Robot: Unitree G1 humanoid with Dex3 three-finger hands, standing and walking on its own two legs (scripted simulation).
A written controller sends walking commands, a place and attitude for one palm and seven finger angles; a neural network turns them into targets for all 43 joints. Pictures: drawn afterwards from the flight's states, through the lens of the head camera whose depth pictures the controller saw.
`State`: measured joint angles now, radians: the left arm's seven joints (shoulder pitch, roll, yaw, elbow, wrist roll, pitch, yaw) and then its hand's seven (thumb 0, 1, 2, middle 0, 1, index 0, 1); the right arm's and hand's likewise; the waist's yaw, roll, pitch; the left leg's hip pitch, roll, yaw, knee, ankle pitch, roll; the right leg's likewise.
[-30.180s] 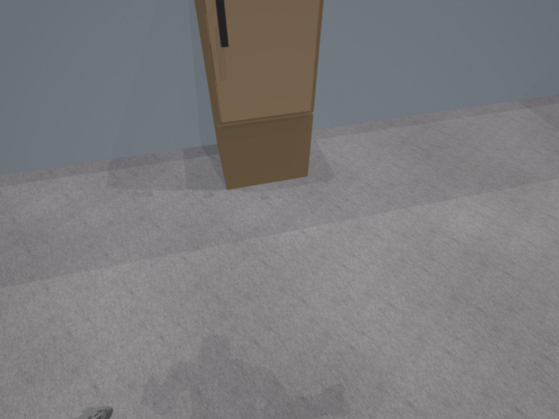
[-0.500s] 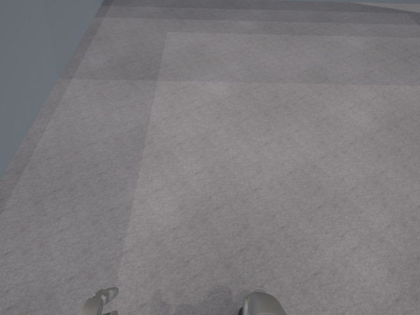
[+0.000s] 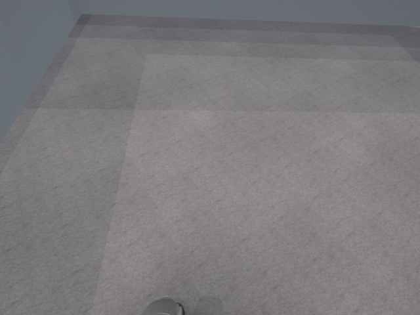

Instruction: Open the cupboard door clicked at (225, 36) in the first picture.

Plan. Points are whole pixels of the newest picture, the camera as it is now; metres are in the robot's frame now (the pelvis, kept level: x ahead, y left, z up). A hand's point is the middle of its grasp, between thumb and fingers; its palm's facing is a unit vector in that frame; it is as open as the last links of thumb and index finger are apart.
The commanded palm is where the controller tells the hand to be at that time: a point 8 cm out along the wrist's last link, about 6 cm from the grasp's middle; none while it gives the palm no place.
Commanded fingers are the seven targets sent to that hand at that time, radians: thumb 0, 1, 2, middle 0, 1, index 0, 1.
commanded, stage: walk to a spot facing it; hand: left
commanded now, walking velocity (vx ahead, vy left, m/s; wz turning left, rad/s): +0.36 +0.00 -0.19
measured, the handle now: out of the picture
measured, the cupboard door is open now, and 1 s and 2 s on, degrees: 39 39 39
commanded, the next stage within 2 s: turn to face it in 0.22 s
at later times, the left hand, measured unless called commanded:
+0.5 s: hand (160, 222) +0.35 +0.15 -0.17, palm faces -0.16 -0.96 -0.23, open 7.3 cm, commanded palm none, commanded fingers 0.00 0.90 0.90 -0.20 -0.30 -0.20 -0.30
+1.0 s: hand (142, 213) +0.38 +0.21 -0.18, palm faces +0.19 -0.96 -0.21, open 7.3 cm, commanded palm none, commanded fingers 0.00 0.90 0.90 -0.20 -0.30 -0.20 -0.30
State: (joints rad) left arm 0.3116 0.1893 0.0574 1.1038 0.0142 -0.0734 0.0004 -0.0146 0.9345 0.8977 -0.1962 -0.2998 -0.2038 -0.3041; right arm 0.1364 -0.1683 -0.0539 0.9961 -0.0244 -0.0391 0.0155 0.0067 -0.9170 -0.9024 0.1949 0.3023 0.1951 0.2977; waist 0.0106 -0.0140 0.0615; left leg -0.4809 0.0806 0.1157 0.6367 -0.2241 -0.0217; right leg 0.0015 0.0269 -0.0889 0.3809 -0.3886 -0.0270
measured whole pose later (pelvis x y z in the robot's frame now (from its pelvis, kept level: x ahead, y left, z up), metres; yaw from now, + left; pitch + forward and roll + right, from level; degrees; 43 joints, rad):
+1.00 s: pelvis +0.31 -0.01 +0.00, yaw +9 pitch +3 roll -1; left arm 0.13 0.23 0.09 0.96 0.02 0.04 0.01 0.00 0.91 0.90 -0.20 -0.30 -0.20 -0.30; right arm 0.18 -0.21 -0.06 0.91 -0.03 0.00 -0.02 0.00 -0.91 -0.90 0.20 0.30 0.20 0.30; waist -0.02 -0.04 0.05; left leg -0.38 0.01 0.08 0.61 -0.27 0.05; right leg -0.52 -0.08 -0.04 1.19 -0.43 0.09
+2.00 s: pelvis +0.36 -0.07 +0.01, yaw +45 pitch +1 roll +0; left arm 0.15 0.24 0.07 0.90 0.02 0.04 0.01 0.00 0.91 0.90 -0.19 -0.30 -0.20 -0.30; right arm 0.15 -0.21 -0.06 0.92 -0.03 0.04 0.00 0.01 -0.90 -0.90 0.20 0.30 0.20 0.30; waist 0.01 -0.01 0.09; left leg -0.27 -0.01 -0.02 0.50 -0.26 0.01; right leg -0.47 -0.09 -0.01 0.96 -0.41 0.10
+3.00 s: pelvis +0.43 -0.07 +0.00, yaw +81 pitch +1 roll +1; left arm 0.14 0.19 0.04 0.86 0.02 0.00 0.02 0.00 0.91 0.90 -0.20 -0.30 -0.20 -0.30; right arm 0.18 -0.24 -0.09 0.95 -0.02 0.07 0.00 0.01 -0.90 -0.90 0.20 0.30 0.20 0.30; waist -0.02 0.05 0.09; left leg -0.43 -0.06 -0.09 0.86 -0.47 -0.03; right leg -0.29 -0.04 -0.07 0.60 -0.33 -0.01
